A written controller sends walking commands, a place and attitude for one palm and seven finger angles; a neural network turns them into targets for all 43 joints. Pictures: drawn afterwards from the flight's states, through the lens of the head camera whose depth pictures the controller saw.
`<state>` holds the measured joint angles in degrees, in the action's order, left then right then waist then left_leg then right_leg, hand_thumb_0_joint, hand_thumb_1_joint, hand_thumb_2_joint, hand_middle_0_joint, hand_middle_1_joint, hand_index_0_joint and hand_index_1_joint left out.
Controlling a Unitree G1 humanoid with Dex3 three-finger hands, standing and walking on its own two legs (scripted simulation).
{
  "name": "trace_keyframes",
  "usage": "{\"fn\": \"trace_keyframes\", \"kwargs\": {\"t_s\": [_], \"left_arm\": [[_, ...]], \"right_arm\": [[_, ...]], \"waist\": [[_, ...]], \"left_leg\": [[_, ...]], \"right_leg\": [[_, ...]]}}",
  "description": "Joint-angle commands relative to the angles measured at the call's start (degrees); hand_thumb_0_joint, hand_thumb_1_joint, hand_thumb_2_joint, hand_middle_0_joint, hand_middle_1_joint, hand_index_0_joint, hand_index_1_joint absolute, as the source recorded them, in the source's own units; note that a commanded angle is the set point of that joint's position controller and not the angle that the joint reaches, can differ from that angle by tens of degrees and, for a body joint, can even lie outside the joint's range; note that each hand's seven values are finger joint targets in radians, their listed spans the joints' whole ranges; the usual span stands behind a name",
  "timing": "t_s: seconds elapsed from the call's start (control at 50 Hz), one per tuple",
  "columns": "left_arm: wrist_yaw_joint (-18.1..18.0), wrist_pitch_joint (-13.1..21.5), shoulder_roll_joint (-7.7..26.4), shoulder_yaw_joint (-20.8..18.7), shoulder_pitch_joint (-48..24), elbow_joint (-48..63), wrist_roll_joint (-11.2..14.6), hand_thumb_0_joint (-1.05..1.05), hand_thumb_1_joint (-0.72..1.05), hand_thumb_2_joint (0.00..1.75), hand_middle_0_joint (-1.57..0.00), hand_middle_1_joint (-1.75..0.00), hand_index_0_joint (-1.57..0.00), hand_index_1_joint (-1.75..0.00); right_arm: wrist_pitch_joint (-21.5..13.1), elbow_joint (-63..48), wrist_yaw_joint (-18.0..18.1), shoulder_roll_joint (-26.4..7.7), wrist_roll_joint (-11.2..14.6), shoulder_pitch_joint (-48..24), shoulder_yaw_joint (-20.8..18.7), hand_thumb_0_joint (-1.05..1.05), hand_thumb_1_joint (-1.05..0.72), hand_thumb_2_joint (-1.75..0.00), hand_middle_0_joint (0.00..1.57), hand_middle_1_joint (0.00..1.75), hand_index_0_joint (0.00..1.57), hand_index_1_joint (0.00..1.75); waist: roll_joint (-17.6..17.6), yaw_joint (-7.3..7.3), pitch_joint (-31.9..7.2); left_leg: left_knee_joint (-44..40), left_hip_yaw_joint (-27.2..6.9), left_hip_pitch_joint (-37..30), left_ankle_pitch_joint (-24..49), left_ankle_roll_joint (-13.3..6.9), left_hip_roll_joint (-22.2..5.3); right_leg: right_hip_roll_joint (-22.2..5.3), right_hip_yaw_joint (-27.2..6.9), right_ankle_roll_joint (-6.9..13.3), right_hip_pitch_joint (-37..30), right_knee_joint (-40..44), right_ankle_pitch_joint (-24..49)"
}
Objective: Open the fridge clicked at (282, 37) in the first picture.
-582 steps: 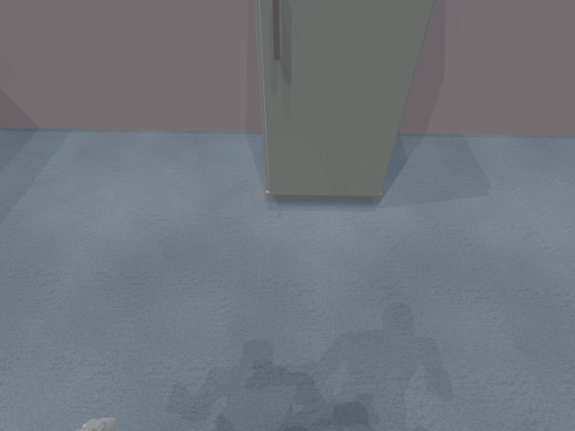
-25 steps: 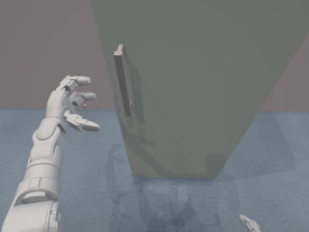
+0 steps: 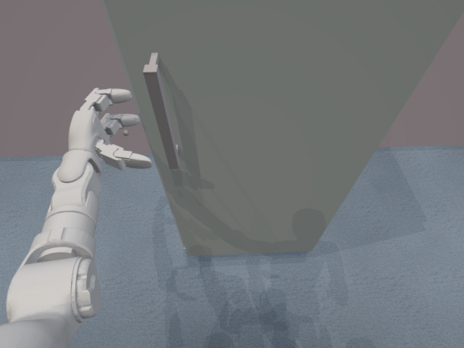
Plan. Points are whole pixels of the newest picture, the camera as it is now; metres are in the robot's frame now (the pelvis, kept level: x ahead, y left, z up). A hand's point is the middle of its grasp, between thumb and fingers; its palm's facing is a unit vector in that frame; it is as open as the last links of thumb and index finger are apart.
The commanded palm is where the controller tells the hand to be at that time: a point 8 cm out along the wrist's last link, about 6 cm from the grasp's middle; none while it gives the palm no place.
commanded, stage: move the hooked fingers beside the handle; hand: left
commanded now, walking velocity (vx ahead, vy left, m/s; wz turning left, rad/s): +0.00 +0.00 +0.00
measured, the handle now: (165, 118) +0.50 +0.12 +0.11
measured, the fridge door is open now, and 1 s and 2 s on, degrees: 0 0 0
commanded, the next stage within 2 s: feel for the door with the fingertips in 0.72 s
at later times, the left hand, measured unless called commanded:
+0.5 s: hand (123, 138) +0.44 +0.18 +0.12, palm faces +0.03 -1.00 +0.01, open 14.0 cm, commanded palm +0.41 +0.23 +0.12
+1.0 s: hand (131, 140) +0.43 +0.17 +0.12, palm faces +0.01 -1.00 +0.02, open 14.0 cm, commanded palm +0.41 +0.21 +0.12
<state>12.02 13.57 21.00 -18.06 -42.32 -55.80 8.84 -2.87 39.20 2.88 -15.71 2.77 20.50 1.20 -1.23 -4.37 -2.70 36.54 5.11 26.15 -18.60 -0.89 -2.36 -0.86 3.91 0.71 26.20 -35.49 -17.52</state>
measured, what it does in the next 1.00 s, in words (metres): stands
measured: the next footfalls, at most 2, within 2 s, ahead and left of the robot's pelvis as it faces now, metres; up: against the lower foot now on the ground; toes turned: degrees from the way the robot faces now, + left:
none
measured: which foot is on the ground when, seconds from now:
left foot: down 0.00-1.00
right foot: down 0.00-1.00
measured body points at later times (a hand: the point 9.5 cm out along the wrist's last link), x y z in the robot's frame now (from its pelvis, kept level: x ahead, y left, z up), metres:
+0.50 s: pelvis +0.00 +0.00 +0.00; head +0.04 +0.00 +0.45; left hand +0.43 +0.24 +0.12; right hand +0.09 -0.26 -0.12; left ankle -0.01 +0.11 -0.72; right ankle +0.00 -0.11 -0.72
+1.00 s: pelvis +0.00 +0.00 +0.00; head +0.04 +0.00 +0.45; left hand +0.42 +0.22 +0.12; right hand +0.07 -0.25 -0.12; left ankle -0.01 +0.11 -0.72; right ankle +0.00 -0.11 -0.72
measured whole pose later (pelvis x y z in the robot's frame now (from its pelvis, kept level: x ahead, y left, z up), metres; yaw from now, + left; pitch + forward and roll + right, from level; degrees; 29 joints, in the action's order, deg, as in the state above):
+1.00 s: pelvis +0.00 +0.00 +0.00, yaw +0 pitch +7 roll -1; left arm 9.7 13.4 16.7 -13.8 -38.2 -49.4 10.3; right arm -2.0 38.9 2.4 -15.0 3.2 19.8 1.2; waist -1.5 -2.9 -3.2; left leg 37.1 4.7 25.3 -18.9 -1.1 -2.1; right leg -1.0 4.1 0.5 25.0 -35.5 -17.6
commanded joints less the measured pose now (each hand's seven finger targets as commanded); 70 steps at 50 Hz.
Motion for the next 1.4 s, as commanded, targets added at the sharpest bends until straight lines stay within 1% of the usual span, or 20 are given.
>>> {"fn": "trace_keyframes", "kwargs": {"t_s": [0.0,0.04,0.1,0.14,0.22,0.28,0.36,0.42,0.54,0.6,0.64,0.74,0.86,0.96,1.04,1.1,1.16,1.24,1.34,1.38], "left_arm": [[-0.4,5.6,11.7,-1.0,-24.5,13.6,1.0,0.00,-0.50,0.30,-0.30,-1.20,-0.30,-1.20],[-0.6,5.3,13.6,-2.9,-22.4,12.3,1.5,0.00,-0.50,0.30,-0.30,-1.20,-0.30,-1.20],[-0.6,4.7,14.0,-2.9,-21.4,14.8,0.8,0.00,-0.50,0.30,-0.30,-1.20,-0.30,-1.20],[-0.7,4.3,15.7,-4.5,-19.2,14.8,0.8,0.00,-0.50,0.30,-0.30,-1.20,-0.30,-1.20],[-0.3,4.8,14.6,-3.3,-21.6,19.6,1.5,0.00,-0.50,0.30,-0.30,-1.20,-0.30,-1.20],[0.1,4.5,10.5,0.1,-20.9,21.6,2.0,0.00,-0.50,0.30,-0.30,-1.20,-0.30,-1.20],[-0.1,2.7,8.6,1.3,-21.0,18.2,2.4,0.00,-0.50,0.30,-0.30,-1.20,-0.30,-1.20],[-0.7,2.3,9.3,1.0,-22.0,17.3,1.9,0.00,-0.50,0.30,-0.30,-1.20,-0.30,-1.20],[-1.6,3.9,12.6,-1.4,-22.3,17.0,1.2,0.00,-0.50,0.30,-0.30,-1.20,-0.30,-1.20],[-1.3,4.4,9.8,0.7,-22.8,18.6,1.2,0.00,-0.50,0.30,-0.30,-1.20,-0.30,-1.20],[-1.1,4.2,8.7,1.6,-21.6,18.1,1.4,0.00,-0.50,0.30,-0.30,-1.20,-0.30,-1.20],[-1.1,3.3,11.3,-0.9,-20.6,17.4,1.8,0.00,-0.50,0.30,-0.30,-1.20,-0.30,-1.20],[-1.1,4.1,5.5,4.0,-23.2,20.1,2.2,0.00,-0.50,0.30,-0.30,-1.20,-0.30,-1.20],[-3.2,3.0,5.4,3.3,-21.9,17.3,1.7,0.00,-0.50,0.30,-0.30,-1.20,-0.30,-1.20],[-5.6,4.2,7.5,2.1,-26.2,18.6,0.2,0.00,-0.50,0.30,-0.30,-1.20,-0.30,-1.20],[-6.4,5.2,6.2,2.1,-24.0,20.4,0.3,0.00,-0.50,0.30,-0.30,-1.20,-0.30,-1.20],[-6.3,4.6,2.9,4.7,-21.3,18.2,0.1,0.00,-0.50,0.30,-0.30,-1.20,-0.30,-1.20],[-7.3,4.0,8.5,-0.1,-21.5,18.2,-0.3,0.00,-0.50,0.30,-0.30,-1.20,-0.30,-1.20],[-6.4,4.3,7.2,1.9,-26.2,15.2,-0.5,0.00,-0.50,0.30,-0.30,-1.20,-0.30,-1.20],[-5.8,5.2,6.9,2.7,-29.6,15.5,-0.5,0.00,-0.50,0.30,-0.30,-1.20,-0.30,-1.20]], "right_arm": [[-1.7,-5.9,0.0,-7.8,-0.2,2.9,-3.4,0.00,-0.90,-0.90,0.20,0.30,0.20,0.30],[-1.3,-6.1,-0.1,-8.4,-0.3,3.5,-3.5,0.00,-0.90,-0.90,0.20,0.30,0.20,0.30],[-0.8,-7.2,-0.1,-8.1,-0.2,2.7,-3.4,0.00,-0.90,-0.90,0.20,0.30,0.20,0.30],[-0.4,-7.4,0.0,-8.3,-0.2,3.0,-3.5,0.00,-0.90,-0.90,0.20,0.30,0.20,0.30],[-0.4,-7.7,0.2,-7.8,0.0,2.1,-3.4,0.00,-0.90,-0.90,0.20,0.30,0.20,0.30],[-0.7,-7.8,0.3,-7.3,0.3,1.3,-3.4,0.00,-0.90,-0.90,0.20,0.30,0.20,0.30],[-0.8,-6.9,0.4,-7.7,0.4,1.1,-3.3,0.00,-0.90,-0.90,0.20,0.30,0.20,0.30],[-0.9,-6.8,0.4,-7.6,0.3,0.7,-3.0,0.00,-0.90,-0.90,0.20,0.30,0.20,0.30],[-0.8,-7.3,0.3,-7.8,0.0,0.6,-2.9,0.00,-0.90,-0.90,0.20,0.30,0.20,0.30],[-1.0,-7.6,0.2,-7.3,0.1,0.1,-2.9,0.00,-0.90,-0.90,0.20,0.30,0.20,0.30],[-1.0,-7.7,0.0,-7.4,0.1,0.2,-2.9,0.00,-0.90,-0.90,0.20,0.30,0.20,0.30],[-0.7,-8.1,0.2,-7.8,0.1,0.2,-3.0,0.00,-0.90,-0.90,0.20,0.30,0.20,0.30],[-1.4,-7.3,0.1,-7.2,0.3,-0.1,-3.1,0.00,-0.90,-0.90,0.20,0.30,0.20,0.30],[-1.6,-6.4,-0.2,-7.4,0.1,0.1,-3.1,0.00,-0.90,-0.90,0.20,0.30,0.20,0.30],[-1.7,-6.3,-0.2,-7.2,-0.2,0.3,-3.1,0.00,-0.90,-0.90,0.20,0.30,0.20,0.30],[-2.1,-6.6,-0.6,-6.7,-0.4,0.3,-3.2,0.00,-0.90,-0.90,0.20,0.30,0.20,0.30],[-2.0,-7.0,-1.0,-6.6,-0.2,-0.1,-3.0,0.00,-0.90,-0.90,0.20,0.30,0.20,0.30],[-1.5,-6.9,-0.7,-7.1,-0.5,0.5,-3.3,0.00,-0.90,-0.90,0.20,0.30,0.20,0.30],[-1.3,-6.6,-0.2,-7.0,-0.3,0.6,-3.0,0.00,-0.90,-0.90,0.20,0.30,0.20,0.30],[-1.5,-6.2,-0.1,-6.9,-0.2,0.8,-3.0,0.00,-0.90,-0.90,0.20,0.30,0.20,0.30]], "waist": [[-1.5,0.40,-22.1],[3.4,0.86,-21.1],[0.2,1.33,-21.6],[1.6,1.53,-21.0],[-1.1,1.05,-21.4],[-2.7,0.40,-21.3],[0.8,-0.30,-18.1],[-0.5,0.22,-17.3],[1.3,1.00,-19.5],[-1.8,0.73,-20.7],[-0.9,0.73,-20.5],[1.2,1.23,-19.5],[-1.3,-0.02,-18.9],[2.1,0.26,-17.0],[0.7,0.39,-18.1],[-0.2,1.15,-22.3],[1.2,0.87,-18.8],[2.7,1.67,-19.7],[3.5,-0.28,-16.4],[0.5,-0.60,-18.6]], "left_leg": [[-2.4,-4.2,-11.9,19.5,-0.7,1.4],[-2.5,-4.0,-9.3,18.8,-1.1,1.4],[-2.9,-3.2,-9.3,19.5,-1.1,1.6],[-2.5,-3.0,-8.8,19.7,-1.3,1.4],[-2.7,-3.2,-10.6,19.4,-1.2,1.5],[-2.6,-3.6,-13.5,20.8,-1.0,1.2],[-3.0,-4.0,-11.9,17.5,-1.1,1.3],[-3.4,-4.3,-11.0,15.9,-0.9,1.5],[-2.6,-4.1,-10.4,17.1,-1.1,1.6],[-2.4,-4.2,-12.6,19.2,-0.7,1.5],[-2.4,-4.4,-12.5,19.9,-0.7,1.4],[-2.9,-3.9,-10.0,17.2,-1.0,1.7],[-3.0,-4.6,-12.9,16.6,-0.6,1.4],[-3.6,-4.5,-10.4,13.8,-0.7,1.6],[-3.6,-4.6,-10.2,12.9,-0.7,1.7],[-3.0,-4.2,-12.5,16.7,-0.5,1.6],[-3.4,-3.8,-10.6,16.1,-0.6,1.6],[-3.5,-3.5,-9.2,15.4,-0.8,1.8],[-3.5,-3.1,-8.0,12.2,-1.2,1.9],[-3.1,-3.5,-9.5,12.1,-1.0,2.0]], "right_leg": [[1.9,-2.1,0.4,-7.4,2.2,21.0],[2.0,-1.9,0.2,-9.3,2.1,21.6],[1.8,-2.4,0.2,-10.0,2.0,23.3],[1.8,-2.4,0.1,-10.5,2.2,23.8],[2.0,-2.6,0.3,-10.0,2.6,23.3],[2.2,-2.2,0.3,-8.3,2.8,22.7],[2.1,-1.7,0.2,-6.8,3.4,20.3],[1.9,-1.7,0.4,-6.3,3.4,18.6],[1.7,-2.0,0.5,-8.5,2.5,20.2],[1.9,-2.0,0.5,-7.5,2.2,21.4],[1.9,-1.7,0.6,-7.7,2.1,21.4],[1.8,-2.0,0.4,-9.1,2.6,20.7],[2.2,-1.6,0.5,-5.9,3.2,18.1],[2.1,-1.4,0.3,-5.9,3.6,16.3],[1.9,-1.7,0.4,-6.4,3.3,15.1],[2.2,-1.9,0.5,-8.0,2.5,19.0],[2.2,-1.7,0.4,-7.6,2.7,19.2],[2.0,-2.1,0.3,-10.0,3.0,19.8],[1.9,-2.5,0.0,-8.1,4.0,17.5],[1.9,-2.7,0.2,-7.2,3.6,17.2]]}}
